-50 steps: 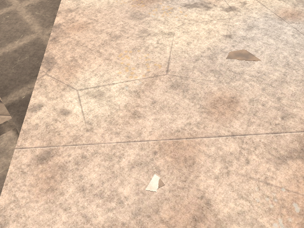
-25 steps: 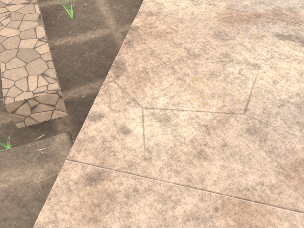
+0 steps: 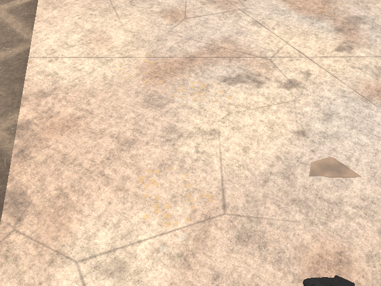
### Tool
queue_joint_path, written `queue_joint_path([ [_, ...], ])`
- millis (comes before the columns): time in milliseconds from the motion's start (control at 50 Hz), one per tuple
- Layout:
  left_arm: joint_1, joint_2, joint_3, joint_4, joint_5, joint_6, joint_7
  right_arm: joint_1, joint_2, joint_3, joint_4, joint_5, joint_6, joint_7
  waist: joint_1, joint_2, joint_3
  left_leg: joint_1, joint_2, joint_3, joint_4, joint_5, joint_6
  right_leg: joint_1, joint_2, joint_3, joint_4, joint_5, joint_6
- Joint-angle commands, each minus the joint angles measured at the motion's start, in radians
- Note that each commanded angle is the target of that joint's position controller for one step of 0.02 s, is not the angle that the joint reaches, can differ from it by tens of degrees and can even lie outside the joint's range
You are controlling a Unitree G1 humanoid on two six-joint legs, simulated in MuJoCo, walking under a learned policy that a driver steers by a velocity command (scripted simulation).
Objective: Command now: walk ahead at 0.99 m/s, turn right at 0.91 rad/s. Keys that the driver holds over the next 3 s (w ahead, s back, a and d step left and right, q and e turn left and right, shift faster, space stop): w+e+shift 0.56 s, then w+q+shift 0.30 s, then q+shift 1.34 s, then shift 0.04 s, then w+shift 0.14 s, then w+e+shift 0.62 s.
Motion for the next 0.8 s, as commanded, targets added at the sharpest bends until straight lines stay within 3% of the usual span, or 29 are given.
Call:
queue_joint_path([
  [20, -0.078, 0.136, 0.023, -0.105, -0.008, -0.069, 0.009, 0.024, -0.159, -0.023, -0.08, -0.017, 0.031, 0.008, -0.109, 0.132, 0.115, -0.137, 0.064, 0.068, -0.25, 0.041, -0.046, -0.14, -0.273, 0.515, -0.45, -0.012, -0.151],
  [60, -0.067, 0.146, 0.032, -0.107, -0.009, -0.08, 0.005, -0.089, -0.14, -0.01, -0.125, 0.008, 0.033, 0.017, -0.061, 0.087, 0.116, -0.049, 0.068, 0.104, -0.489, 0.188, -0.06, -0.194, -0.219, 0.427, -0.451, 0.141, -0.122],
  [100, -0.029, 0.148, 0.041, -0.098, -0.021, -0.08, -0.008, -0.17, -0.103, 0.004, -0.159, 0.036, 0.03, 0.018, 0.004, 0.027, 0.081, 0.023, 0.032, 0.135, -0.699, 0.36, -0.046, -0.134, -0.19, 0.391, -0.421, 0.303, -0.068],
  [160, -0.002, 0.173, 0.056, -0.095, -0.021, -0.076, -0.016, -0.183, -0.133, -0.007, -0.176, 0.048, 0.022, 0.01, 0.04, -0.035, 0.008, 0.092, -0.021, 0.131, -0.852, 0.425, -0.016, 0.035, -0.225, 0.417, -0.338, 0.499, -0.018],
  [200, -0.023, 0.196, 0.063, -0.105, -0.015, -0.076, -0.011, -0.078, -0.197, -0.035, -0.148, 0.046, 0.013, -0.004, -0.011, -0.049, -0.077, 0.233, -0.068, 0.11, -0.911, 0.334, 0.002, 0.129, -0.231, 0.436, -0.181, 0.699, 0.029],
  [220, -0.058, 0.231, 0.07, -0.112, -0.009, -0.077, -0.013, 0.064, -0.248, -0.06, -0.113, 0.05, 0.007, -0.015, -0.097, -0.043, -0.169, 0.383, -0.08, 0.109, -0.905, 0.242, 0.014, 0.137, -0.222, 0.426, -0.008, 0.774, 0.051],
  [240, -0.13, 0.231, 0.069, -0.131, -0.006, -0.084, -0.017, 0.287, -0.295, -0.086, -0.059, 0.045, 0.001, -0.03, -0.231, -0.032, -0.262, 0.62, -0.03, 0.09, -0.876, 0.171, 0.029, 0.021, -0.187, 0.396, 0.242, 0.711, 0.073],
  [260, -0.166, 0.086, 0.03, -0.171, -0.003, -0.096, -0.012, 0.513, -0.365, -0.114, -0.016, 0.014, -0.004, -0.049, -0.293, 0.126, -0.38, 0.841, 0.2, -0.147, -0.9, -0.21, 0.043, -0.159, -0.127, 0.319, 0.593, 0.21, 0.07],
  [280, -0.043, -0.034, -0.012, -0.244, -0.057, -0.093, -0.015, 0.386, -0.436, -0.126, -0.039, -0.014, 0.002, -0.041, -0.124, 0.472, -0.454, 0.929, 0.45, -0.769, -1.179, -0.449, 0.135, -0.436, -0.06, 0.206, 0.818, -0.209, 0.106],
  [300, -0.077, 0.052, -0.015, -0.21, -0.026, -0.068, -0.003, 0.236, -0.34, -0.127, -0.067, -0.003, 0.014, -0.032, -0.109, 0.298, -0.308, 0.785, 0.41, -0.784, -1.215, -0.651, 0.175, -0.554, -0.168, 0.169, 0.882, -0.09, 0.093],
  [320, -0.149, 0.095, -0.004, -0.209, -0.001, -0.053, -0.012, 0.18, -0.244, -0.105, -0.076, 0.009, 0.02, -0.028, -0.115, 0.15, -0.195, 0.66, 0.353, -0.567, -1.187, -0.526, 0.162, -0.554, -0.219, 0.135, 0.84, -0.01, 0.1],
  [340, -0.187, 0.096, -0.001, -0.213, 0.008, -0.043, -0.026, 0.187, -0.204, -0.096, -0.048, 0.011, 0.022, -0.022, -0.108, 0.059, -0.12, 0.549, 0.306, -0.394, -1.183, -0.313, 0.147, -0.524, -0.254, 0.123, 0.792, 0.023, 0.109],
  [360, -0.236, 0.078, -0.005, -0.237, 0.021, -0.033, -0.044, 0.228, -0.191, -0.09, -0.008, 0.014, 0.017, -0.023, -0.104, 0.063, -0.079, 0.484, 0.268, -0.264, -1.19, -0.173, 0.13, -0.512, -0.286, 0.129, 0.763, 0.026, 0.114],
  [400, -0.272, 0.024, -0.025, -0.278, 0.023, -0.007, -0.069, 0.287, -0.151, -0.08, 0.06, 0.031, -0.003, -0.012, -0.082, 0.1, -0.026, 0.431, 0.242, -0.11, -1.216, -0.012, 0.103, -0.539, -0.326, 0.121, 0.756, 0.046, 0.123],
  [440, -0.317, 0.012, -0.037, -0.318, 0.02, 0.007, -0.077, 0.296, -0.149, -0.08, 0.083, 0.043, -0.021, 0.002, -0.063, 0.089, -0.008, 0.412, 0.239, 0.01, -1.245, 0.145, 0.097, -0.577, -0.34, 0.106, 0.749, 0.105, 0.125],
  [500, -0.41, 0.023, -0.048, -0.374, 0.012, 0.012, -0.084, 0.268, -0.168, -0.082, 0.099, 0.037, -0.041, 0.005, -0.035, 0.083, 0.048, 0.349, 0.203, 0.204, -1.3, 0.326, 0.08, -0.557, -0.341, 0.068, 0.613, 0.245, 0.129],
  [540, -0.492, 0.032, -0.053, -0.392, 0.014, 0.013, -0.096, 0.312, -0.182, -0.084, 0.124, 0.037, -0.044, 0.002, -0.057, 0.041, 0.097, 0.377, 0.164, 0.307, -1.332, 0.437, 0.062, -0.533, -0.319, -0.016, 0.452, 0.298, 0.114],
  [580, -0.564, 0.004, -0.07, -0.407, 0.019, 0.001, -0.11, 0.381, -0.199, -0.085, 0.154, 0.031, -0.042, -0.005, -0.082, 0.027, 0.135, 0.401, 0.164, 0.359, -1.35, 0.615, 0.049, -0.453, -0.291, -0.073, 0.276, 0.304, 0.08],
  [620, -0.543, -0.008, -0.078, -0.383, 0.023, -0.011, -0.099, 0.423, -0.245, -0.086, 0.178, 0.029, -0.034, -0.011, -0.062, 0.072, 0.105, 0.44, 0.193, 0.373, -1.313, 1.049, 0.068, -0.27, -0.206, -0.105, 0.175, 0.269, 0.041],
  [640, -0.504, 0.024, -0.069, -0.361, 0.028, -0.015, -0.088, 0.438, -0.284, -0.092, 0.186, 0.033, -0.022, -0.017, -0.032, 0.1, 0.068, 0.506, 0.204, 0.373, -1.227, 1.289, 0.076, -0.212, -0.15, -0.13, 0.15, 0.189, 0.028],
  [660, -0.401, 0.063, -0.054, -0.33, 0.037, -0.019, -0.073, 0.434, -0.322, -0.096, 0.193, 0.035, -0.005, -0.025, 0.036, 0.119, -0.001, 0.529, 0.226, 0.366, -1.048, 1.439, 0.093, -0.084, -0.112, -0.127, 0.122, 0.103, 0.012],
  [680, -0.213, 0.103, -0.033, -0.269, 0.037, -0.022, -0.055, 0.41, -0.345, -0.098, 0.192, 0.038, 0.008, -0.03, 0.127, 0.143, -0.091, 0.491, 0.24, 0.347, -0.821, 1.448, 0.118, 0.125, -0.108, -0.074, 0.07, 0.059, -0.008],
  [700, -0.029, 0.15, -0.006, -0.21, 0.044, -0.026, -0.034, 0.369, -0.337, -0.094, 0.181, 0.048, 0.015, -0.028, 0.225, 0.134, -0.172, 0.335, 0.208, 0.348, -0.519, 1.259, 0.126, 0.394, -0.166, 0.01, -0.043, 0.096, -0.031],
  [720, -0.012, 0.241, 0.015, -0.187, 0.056, -0.028, -0.012, 0.42, -0.181, -0.069, 0.149, 0.037, 0.013, -0.007, 0.111, -0.085, -0.279, 0.063, 0.058, 0.292, -0.12, 0.028, 0.121, 0.641, -0.459, 0.299, 0.011, 0.002, -0.023],
  [740, -0.006, 0.275, 0.029, -0.22, 0.054, -0.033, -0.006, 0.472, -0.167, -0.065, 0.096, 0.107, 0.007, -0.008, 0.081, -0.163, -0.485, -0.204, -0.066, 0.087, 0.178, -0.158, 0.117, 0.819, -0.7, 0.785, -0.144, -0.032, -0.122],
  [760, -0.013, 0.219, 0.032, -0.198, 0.039, -0.038, 0.002, 0.305, -0.24, -0.083, 0.07, 0.098, 0.001, -0.016, 0.11, 0.021, -0.346, -0.274, -0.01, 0.038, 0.14, 0.007, 0.127, 0.668, -0.62, 0.652, -0.225, 0.003, -0.071],
  [780, -0.062, 0.169, 0.017, -0.166, 0.034, -0.053, 0.003, 0.285, -0.2, -0.076, 0.069, 0.097, -0.002, -0.009, 0.051, 0.003, -0.159, -0.277, 0.023, 0.063, 0.054, 0.061, 0.125, 0.482, -0.59, 0.524, -0.265, 0.069, -0.054],
  [800, -0.106, 0.113, 0.007, -0.153, 0.035, -0.07, -0.001, 0.295, -0.177, -0.072, 0.096, 0.086, 0.008, -0.002, -0.001, 0.061, -0.063, -0.228, 0.063, 0.059, -0.027, 0.083, 0.118, 0.325, -0.546, 0.417, -0.308, 0.126, -0.023],
])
